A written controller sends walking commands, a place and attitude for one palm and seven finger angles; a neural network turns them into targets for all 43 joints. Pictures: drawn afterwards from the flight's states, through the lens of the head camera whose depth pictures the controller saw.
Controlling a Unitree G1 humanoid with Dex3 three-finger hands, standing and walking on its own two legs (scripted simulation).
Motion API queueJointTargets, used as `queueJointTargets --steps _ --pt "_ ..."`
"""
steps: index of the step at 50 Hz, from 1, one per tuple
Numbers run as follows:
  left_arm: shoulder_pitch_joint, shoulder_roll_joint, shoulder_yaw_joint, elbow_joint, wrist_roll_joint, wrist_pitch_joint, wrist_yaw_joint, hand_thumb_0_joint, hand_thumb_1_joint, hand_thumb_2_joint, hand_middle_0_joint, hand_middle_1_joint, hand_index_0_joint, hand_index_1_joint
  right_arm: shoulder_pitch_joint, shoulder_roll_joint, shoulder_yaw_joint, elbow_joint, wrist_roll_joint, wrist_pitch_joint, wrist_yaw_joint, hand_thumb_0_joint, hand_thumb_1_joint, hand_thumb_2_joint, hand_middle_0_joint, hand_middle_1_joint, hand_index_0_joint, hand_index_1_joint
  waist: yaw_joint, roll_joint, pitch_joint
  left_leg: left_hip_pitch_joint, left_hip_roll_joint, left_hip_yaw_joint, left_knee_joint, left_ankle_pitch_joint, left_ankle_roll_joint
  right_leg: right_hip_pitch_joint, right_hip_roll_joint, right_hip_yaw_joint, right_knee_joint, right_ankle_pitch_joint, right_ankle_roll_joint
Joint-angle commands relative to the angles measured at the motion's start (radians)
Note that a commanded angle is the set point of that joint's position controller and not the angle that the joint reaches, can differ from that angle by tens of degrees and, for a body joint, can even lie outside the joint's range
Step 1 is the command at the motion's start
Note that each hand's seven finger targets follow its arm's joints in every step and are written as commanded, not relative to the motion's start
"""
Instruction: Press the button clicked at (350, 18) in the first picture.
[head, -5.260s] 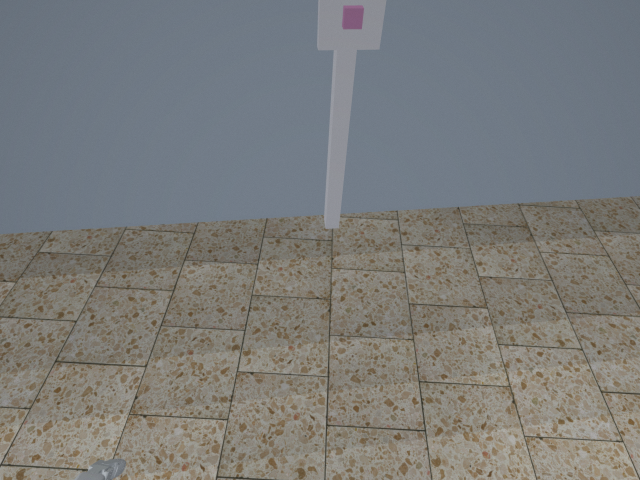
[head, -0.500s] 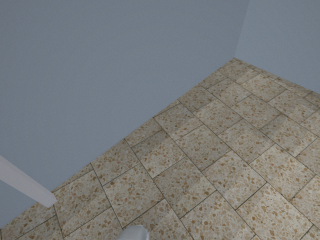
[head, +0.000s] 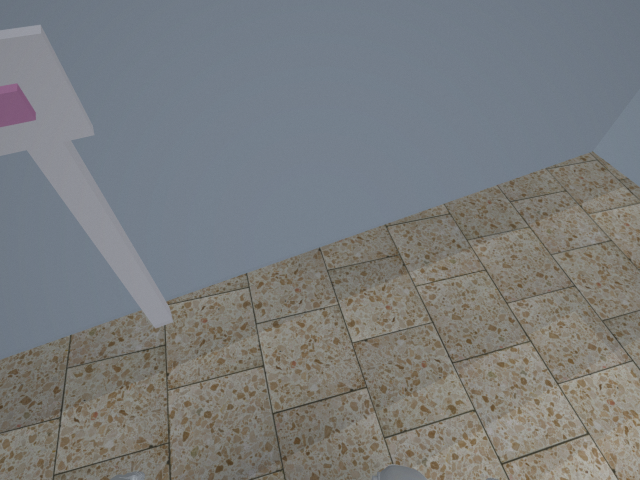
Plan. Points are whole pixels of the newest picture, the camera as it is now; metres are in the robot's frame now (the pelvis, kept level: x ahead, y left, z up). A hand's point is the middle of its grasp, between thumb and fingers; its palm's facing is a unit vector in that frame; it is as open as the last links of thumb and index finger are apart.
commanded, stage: turn to face it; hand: left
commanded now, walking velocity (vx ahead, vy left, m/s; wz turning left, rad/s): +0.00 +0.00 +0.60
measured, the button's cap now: (8, 104) +0.59 +0.53 +0.10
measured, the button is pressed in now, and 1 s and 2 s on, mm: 0 0 0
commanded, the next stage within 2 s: take the last steps up to it in 0.64 s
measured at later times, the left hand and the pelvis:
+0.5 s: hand out of the picture -0.02 +0.16 -0.15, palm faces +0.32 -0.91 -0.25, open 7.4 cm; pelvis -0.01 -0.04 +0.00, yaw +18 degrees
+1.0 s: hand out of the picture -0.05 +0.18 -0.16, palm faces +0.41 -0.89 -0.21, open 7.4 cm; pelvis -0.02 -0.01 +0.00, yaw +24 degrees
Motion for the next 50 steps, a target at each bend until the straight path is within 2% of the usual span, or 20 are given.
queueJointTargets --steps 1,4,6,7,8,9,11,13,24,26,28,29,30,31,33,35,37,42,46,50 --pt "-0.031 0.053 0.009 -0.102 0.001 -0.035 0.007 0.0 0.9 0.9 -0.2 -0.3 -0.2 -0.3 0.023 -0.225 -0.068 -0.066 0.001 -0.017 -0.014 0.0 -0.9 -0.9 0.2 0.3 0.2 0.3 -0.032 0.174 -0.114 0.098 0.235 -0.285 -0.149 0.298 0.154 0.011 0.027 0.005 -0.135 -0.018 -0.002" --pt "0.017 0.055 0.005 -0.103 -0.006 -0.046 0.011 0.0 0.9 0.9 -0.2 -0.3 -0.2 -0.3 0.004 -0.227 -0.073 -0.078 0.001 -0.011 -0.012 0.0 -0.9 -0.9 0.2 0.3 0.2 0.3 -0.011 0.186 -0.138 0.042 0.206 -0.32 -0.088 0.375 0.135 0.154 0.069 -0.008 -0.325 0.028 -0.014" --pt "0.101 0.085 0.013 -0.087 -0.006 -0.063 0.016 0.0 0.9 0.9 -0.2 -0.3 -0.2 -0.3 -0.016 -0.203 -0.073 -0.089 0.012 -0.011 -0.009 0.0 -0.9 -0.9 0.2 0.3 0.2 0.3 0.037 0.122 -0.162 -0.065 0.143 -0.292 0.021 0.292 0.071 0.349 0.039 0.006 -0.597 0.2 -0.023" --pt "0.12 0.176 0.031 -0.089 0.011 -0.076 0.025 0.0 0.9 0.9 -0.2 -0.3 -0.2 -0.3 0.012 -0.137 -0.064 -0.101 0.022 -0.011 -0.002 0.0 -0.9 -0.9 0.2 0.3 0.2 0.3 0.042 -0.117 -0.18 -0.256 0.028 -0.169 0.206 0.034 -0.009 0.509 -0.181 0.217 -0.715 0.231 -0.087" --pt "0.111 0.238 0.035 -0.1 0.016 -0.072 0.026 0.0 0.9 0.9 -0.2 -0.3 -0.2 -0.3 0.01 -0.105 -0.057 -0.126 0.014 -0.013 -0.001 0.0 -0.9 -0.9 0.2 0.3 0.2 0.3 0.045 -0.29 -0.153 -0.355 -0.061 -0.03 0.43 -0.347 -0.062 0.455 -0.406 0.388 -0.728 0.363 -0.2" --pt "0.083 0.196 0.033 -0.101 0.008 -0.077 0.03 0.0 0.9 0.9 -0.2 -0.3 -0.2 -0.3 0.005 -0.156 -0.069 -0.101 0.0 -0.001 -0.002 0.0 -0.9 -0.9 0.2 0.3 0.2 0.3 0.042 -0.308 -0.128 -0.321 0.001 -0.093 0.579 -0.338 -0.05 0.337 -0.39 0.368 -0.735 0.353 -0.227" --pt "-0.028 0.128 0.009 -0.119 0.008 -0.073 0.026 0.0 0.9 0.9 -0.2 -0.3 -0.2 -0.3 0.022 -0.137 -0.068 -0.061 0.001 0.015 0.01 0.0 -0.9 -0.9 0.2 0.3 0.2 0.3 -0.02 -0.138 -0.03 -0.321 0.027 -0.06 0.734 -0.187 -0.065 0.247 -0.275 0.189 -0.714 0.301 -0.209" --pt "-0.045 0.096 -0.001 -0.123 0.011 -0.079 0.028 0.0 0.9 0.9 -0.2 -0.3 -0.2 -0.3 0.048 -0.113 -0.058 -0.041 0.002 0.017 0.019 0.0 -0.9 -0.9 0.2 0.3 0.2 0.3 -0.031 -0.133 -0.034 -0.305 0.042 -0.018 0.725 -0.124 -0.083 0.265 -0.224 0.069 -0.68 0.42 -0.19" --pt "0.121 0.156 0.017 -0.019 0.023 -0.068 0.024 0.0 0.9 0.9 -0.2 -0.3 -0.2 -0.3 -0.067 -0.069 -0.021 -0.048 0.017 0.007 0.009 0.0 -0.9 -0.9 0.2 0.3 0.2 0.3 0.054 -0.189 -0.095 -0.15 0.041 0.104 0.289 -0.217 -0.077 0.393 -0.271 -0.022 -0.599 0.665 -0.229" --pt "0.106 0.162 0.02 -0.005 0.022 -0.065 0.024 0.0 0.9 0.9 -0.2 -0.3 -0.2 -0.3 -0.026 -0.072 -0.016 -0.036 0.02 -0.003 0.003 0.0 -0.9 -0.9 0.2 0.3 0.2 0.3 0.032 -0.189 -0.123 -0.077 0.037 0.121 0.161 -0.176 -0.065 0.388 -0.274 -0.04 -0.552 0.676 -0.211" --pt "0.096 0.145 0.019 0.006 0.01 -0.057 0.021 0.0 0.9 0.9 -0.2 -0.3 -0.2 -0.3 0.035 -0.092 -0.019 -0.016 0.016 -0.015 0.001 0.0 -0.9 -0.9 0.2 0.3 0.2 0.3 -0.009 -0.128 -0.135 0.109 0.044 0.127 -0.07 0.025 -0.047 0.282 -0.234 -0.093 -0.455 0.567 -0.14" --pt "0.106 0.105 0.015 -0.006 0.002 -0.05 0.017 0.0 0.9 0.9 -0.2 -0.3 -0.2 -0.3 0.07 -0.166 -0.034 -0.01 0.01 -0.026 -0.002 0.0 -0.9 -0.9 0.2 0.3 0.2 0.3 -0.028 0.057 -0.17 0.26 0.174 -0.026 -0.139 0.203 0.003 0.13 -0.161 -0.144 -0.302 0.368 -0.08" --pt "0.09 0.036 -0.006 -0.041 -0.001 -0.046 0.011 0.0 0.9 0.9 -0.2 -0.3 -0.2 -0.3 0.117 -0.258 -0.052 -0.009 0.006 -0.027 -0.007 0.0 -0.9 -0.9 0.2 0.3 0.2 0.3 -0.05 0.326 -0.156 0.31 0.407 -0.295 -0.17 0.548 0.126 -0.077 -0.045 -0.157 -0.119 -0.16 -0.017" --pt "0.041 0.051 -0.014 -0.05 0.01 -0.035 0.018 0.0 0.9 0.9 -0.2 -0.3 -0.2 -0.3 0.139 -0.262 -0.053 0.011 0.006 -0.02 -0.014 0.0 -0.9 -0.9 0.2 0.3 0.2 0.3 -0.071 0.261 -0.156 0.231 0.44 -0.284 -0.175 0.49 0.194 -0.052 -0.035 -0.066 0.011 -0.237 -0.031" --pt "0.006 0.057 -0.006 -0.018 0.007 -0.026 0.015 0.0 0.9 0.9 -0.2 -0.3 -0.2 -0.3 0.053 -0.208 -0.04 0.0 0.004 -0.021 -0.032 0.0 -0.9 -0.9 0.2 0.3 0.2 0.3 -0.044 0.25 -0.078 0.114 0.359 -0.235 -0.202 0.327 0.178 -0.076 -0.04 0.002 0.105 -0.122 -0.03" --pt "0.064 0.047 -0.006 0.022 0.009 -0.028 0.005 0.0 0.9 0.9 -0.2 -0.3 -0.2 -0.3 -0.016 -0.167 -0.022 -0.016 0.007 -0.029 -0.034 0.0 -0.9 -0.9 0.2 0.3 0.2 0.3 0.001 0.174 -0.061 0.106 0.286 -0.141 -0.2 0.358 0.143 -0.05 -0.029 -0.008 0.104 -0.017 -0.023" --pt "0.082 0.043 -0.01 0.041 0.007 -0.029 0.005 0.0 0.9 0.9 -0.2 -0.3 -0.2 -0.3 -0.002 -0.155 -0.019 -0.007 0.011 -0.036 -0.036 0.0 -0.9 -0.9 0.2 0.3 0.2 0.3 0.001 0.151 -0.075 0.121 0.265 -0.109 -0.201 0.41 0.14 -0.015 -0.019 -0.012 0.058 0.004 -0.019" --pt "0.044 0.015 -0.025 0.042 0.015 -0.042 -0.004 0.0 0.9 0.9 -0.2 -0.3 -0.2 -0.3 0.108 -0.14 -0.021 0.042 0.006 -0.046 -0.034 0.0 -0.9 -0.9 0.2 0.3 0.2 0.3 -0.041 0.158 -0.065 0.177 0.272 -0.192 -0.27 0.05 0.162 -0.022 0.006 -0.03 -0.076 -0.018 -0.026" --pt "0.018 -0.017 -0.037 0.038 0.018 -0.061 -0.015 0.0 0.9 0.9 -0.2 -0.3 -0.2 -0.3 0.14 -0.136 -0.023 0.07 -0.001 -0.053 -0.034 0.0 -0.9 -0.9 0.2 0.3 0.2 0.3 -0.044 0.161 -0.019 0.121 0.27 -0.238 -0.293 -0.135 0.167 0.046 0.023 -0.052 -0.256 -0.04 -0.045" --pt "0.168 -0.023 -0.032 0.108 0.018 -0.086 -0.015 0.0 0.9 0.9 -0.2 -0.3 -0.2 -0.3 0.127 -0.1 -0.016 0.098 0.006 -0.056 -0.032 0.0 -0.9 -0.9 0.2 0.3 0.2 0.3 0.032 0.09 -0.02 -0.06 0.18 -0.159 -0.163 -0.243 0.095 0.36 0.051 -0.076 -0.569 0.126 -0.059"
